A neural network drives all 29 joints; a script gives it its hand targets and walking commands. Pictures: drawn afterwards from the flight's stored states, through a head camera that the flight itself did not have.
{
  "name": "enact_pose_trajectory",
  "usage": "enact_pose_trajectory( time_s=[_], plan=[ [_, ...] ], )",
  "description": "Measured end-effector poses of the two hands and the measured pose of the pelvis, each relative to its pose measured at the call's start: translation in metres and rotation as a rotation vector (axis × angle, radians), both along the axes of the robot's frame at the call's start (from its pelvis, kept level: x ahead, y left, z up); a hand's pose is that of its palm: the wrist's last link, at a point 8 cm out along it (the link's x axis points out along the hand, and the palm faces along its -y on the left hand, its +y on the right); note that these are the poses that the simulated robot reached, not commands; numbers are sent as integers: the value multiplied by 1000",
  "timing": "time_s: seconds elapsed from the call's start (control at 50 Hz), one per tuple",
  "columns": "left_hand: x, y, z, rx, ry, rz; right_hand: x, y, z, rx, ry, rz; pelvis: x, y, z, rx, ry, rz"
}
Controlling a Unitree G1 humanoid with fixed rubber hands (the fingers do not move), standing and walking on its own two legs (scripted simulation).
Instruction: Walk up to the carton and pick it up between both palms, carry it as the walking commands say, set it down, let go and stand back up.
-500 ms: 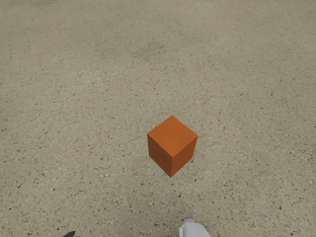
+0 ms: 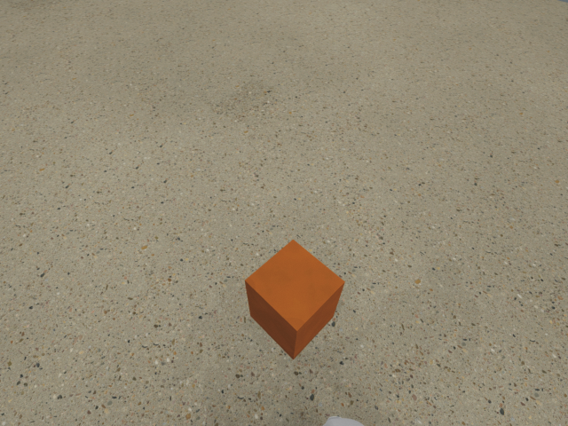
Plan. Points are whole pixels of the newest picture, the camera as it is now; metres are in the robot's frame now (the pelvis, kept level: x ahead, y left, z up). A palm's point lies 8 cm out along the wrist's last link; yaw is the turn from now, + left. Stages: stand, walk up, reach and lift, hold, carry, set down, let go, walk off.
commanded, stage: walk up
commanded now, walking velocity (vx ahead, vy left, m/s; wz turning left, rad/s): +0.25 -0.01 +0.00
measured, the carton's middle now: (293, 300) +0.56 -0.04 -0.62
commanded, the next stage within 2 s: none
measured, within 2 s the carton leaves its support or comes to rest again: neither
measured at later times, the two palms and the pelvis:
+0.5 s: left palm (110, 425) +0.15 +0.27 -0.14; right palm (454, 398) +0.18 -0.26 -0.12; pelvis +0.11 +0.01 +0.00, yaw -1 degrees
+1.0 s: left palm (179, 404) +0.17 +0.16 -0.10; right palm out of the picture +0.14 -0.34 -0.14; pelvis +0.08 -0.08 +0.01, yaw -2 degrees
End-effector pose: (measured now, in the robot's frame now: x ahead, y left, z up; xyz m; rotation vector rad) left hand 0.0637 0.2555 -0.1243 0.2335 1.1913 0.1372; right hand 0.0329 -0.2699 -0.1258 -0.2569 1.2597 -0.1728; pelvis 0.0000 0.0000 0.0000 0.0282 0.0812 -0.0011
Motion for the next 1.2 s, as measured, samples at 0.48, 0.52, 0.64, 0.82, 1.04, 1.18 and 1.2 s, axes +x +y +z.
enact_pose_trajectory(
  time_s=[0.48,0.52,0.64,0.82,1.04,1.18,1.2],
  plan=[
    [85,8,-8,1,46,21,146,10,5,-5,-74,9,107,7,-1,-39,-88,-9],
    [92,14,-14,6,76,0,137,6,10,-39,-67,-29,109,8,-1,-41,-90,-41],
    [123,12,-14,0,47,-18,95,-12,18,-93,37,-65,104,-4,1,-44,-81,-42],
    [114,-42,-7,23,9,-9,100,-47,-17,26,-6,-41,93,-53,-12,2,-115,-32],
    [106,-103,26,30,-24,-34,98,-68,-14,110,13,-50,81,-86,12,29,-77,-40],
    [89,-107,20,4,-23,-19,86,-68,-10,87,21,-49,70,-83,12,22,-73,-34],
    [87,-107,18,-2,-23,-19,83,-67,-9,79,19,-52,68,-81,12,17,-74,-36]
  ],
)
